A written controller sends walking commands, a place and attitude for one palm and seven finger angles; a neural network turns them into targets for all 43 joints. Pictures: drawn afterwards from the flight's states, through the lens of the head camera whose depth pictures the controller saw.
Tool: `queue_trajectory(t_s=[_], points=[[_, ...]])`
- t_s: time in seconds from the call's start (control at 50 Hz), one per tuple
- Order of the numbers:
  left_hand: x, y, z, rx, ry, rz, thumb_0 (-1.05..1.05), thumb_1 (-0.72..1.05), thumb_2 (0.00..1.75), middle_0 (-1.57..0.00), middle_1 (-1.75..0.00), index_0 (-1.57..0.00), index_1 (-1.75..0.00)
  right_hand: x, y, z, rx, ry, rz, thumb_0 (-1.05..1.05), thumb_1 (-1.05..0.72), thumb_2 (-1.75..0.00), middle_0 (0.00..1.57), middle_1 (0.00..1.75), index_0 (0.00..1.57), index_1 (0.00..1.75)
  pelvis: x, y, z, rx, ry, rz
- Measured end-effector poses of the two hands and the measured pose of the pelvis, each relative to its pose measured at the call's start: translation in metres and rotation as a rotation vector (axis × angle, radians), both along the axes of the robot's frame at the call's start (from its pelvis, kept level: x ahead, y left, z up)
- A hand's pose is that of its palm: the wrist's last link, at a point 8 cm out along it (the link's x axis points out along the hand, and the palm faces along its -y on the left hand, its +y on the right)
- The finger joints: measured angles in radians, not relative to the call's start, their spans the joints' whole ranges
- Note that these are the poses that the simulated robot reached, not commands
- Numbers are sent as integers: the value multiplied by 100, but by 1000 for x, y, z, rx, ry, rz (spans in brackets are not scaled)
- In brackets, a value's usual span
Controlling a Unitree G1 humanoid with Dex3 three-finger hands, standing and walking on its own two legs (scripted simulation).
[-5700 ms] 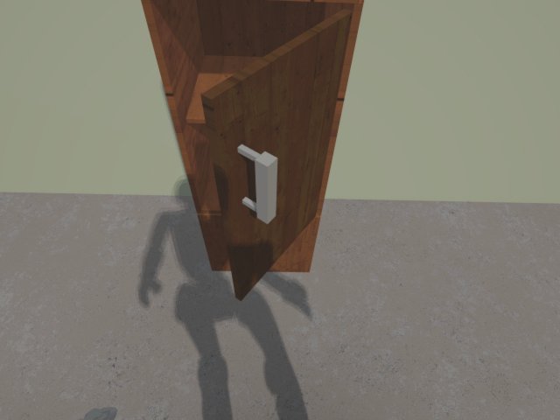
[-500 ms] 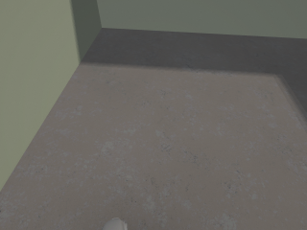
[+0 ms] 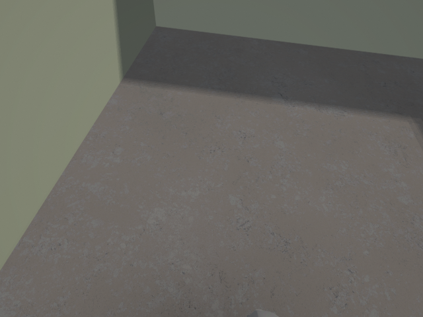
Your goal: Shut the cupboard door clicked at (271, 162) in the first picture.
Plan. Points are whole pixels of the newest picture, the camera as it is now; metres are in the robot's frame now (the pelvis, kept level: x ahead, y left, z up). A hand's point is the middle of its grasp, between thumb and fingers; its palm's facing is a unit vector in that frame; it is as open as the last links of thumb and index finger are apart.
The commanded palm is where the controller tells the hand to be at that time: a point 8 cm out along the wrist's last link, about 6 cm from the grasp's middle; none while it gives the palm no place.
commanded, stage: turn to face it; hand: left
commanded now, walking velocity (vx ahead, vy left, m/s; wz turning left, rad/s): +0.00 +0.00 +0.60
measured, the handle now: out of the picture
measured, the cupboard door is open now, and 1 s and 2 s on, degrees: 53 53 53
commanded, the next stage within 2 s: none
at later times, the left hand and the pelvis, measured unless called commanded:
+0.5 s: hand out of the picture +0.01 +0.17 -0.17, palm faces +0.33 -0.90 -0.27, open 7.3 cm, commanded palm none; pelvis +0.02 -0.04 -0.01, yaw +18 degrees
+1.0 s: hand out of the picture -0.01 +0.24 -0.16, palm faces +0.55 -0.80 -0.25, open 7.4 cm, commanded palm none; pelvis +0.00 +0.00 +0.00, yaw +34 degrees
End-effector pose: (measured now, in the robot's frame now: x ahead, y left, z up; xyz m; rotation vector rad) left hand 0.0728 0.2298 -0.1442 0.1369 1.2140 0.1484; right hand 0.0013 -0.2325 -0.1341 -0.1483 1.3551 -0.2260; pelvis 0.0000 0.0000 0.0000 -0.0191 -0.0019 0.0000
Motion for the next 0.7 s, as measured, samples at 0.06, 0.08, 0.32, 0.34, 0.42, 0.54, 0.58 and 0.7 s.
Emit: queue_trajectory(t_s=[0.06,0.08,0.32,0.34,0.42,0.54,0.58,0.7], points=[[29,-6,8,20,-64,3,0,92,89,-20,-29,-19,-30,-4,-4,-8,32,53,1,-1,-93,-90,20,30,20,30,7,-9,-2,9,4,31],[36,-9,10,28,-80,3,0,92,89,-20,-29,-19,-30,-4,-6,-11,43,63,1,0,-93,-90,20,30,20,30,9,-13,-3,13,5,40],[8,-36,28,85,-99,132,0,91,89,-20,-30,-20,-30,77,-48,-24,77,4,145,1,-91,-90,20,30,20,30,23,-45,-3,50,-5,198],[0,-36,27,83,-87,152,0,91,89,-20,-30,-20,-30,88,-49,-21,70,-9,166,1,-91,-90,20,30,20,30,24,-45,-3,52,-5,211],[-38,-27,23,92,-36,238,0,92,89,-20,-30,-20,-30,129,-48,-13,39,-51,261,1,-91,-90,20,30,20,30,23,-44,-2,54,-4,267],[-106,-10,4,68,78,356,0,92,89,-20,-30,-20,-30,190,-17,-1,-6,-136,420,1,-91,-90,20,30,19,30,17,-28,-9,35,1,343],[-129,-2,-7,51,113,397,0,91,89,-20,-30,-20,-30,208,1,3,-21,-175,475,1,-91,-90,20,30,19,30,14,-19,-15,20,3,370],[-168,20,-20,22,187,479,1,91,89,-20,-30,-20,-30,229,48,19,-34,-267,579,1,-91,-90,20,30,20,30,7,1,-16,2,-2,419]])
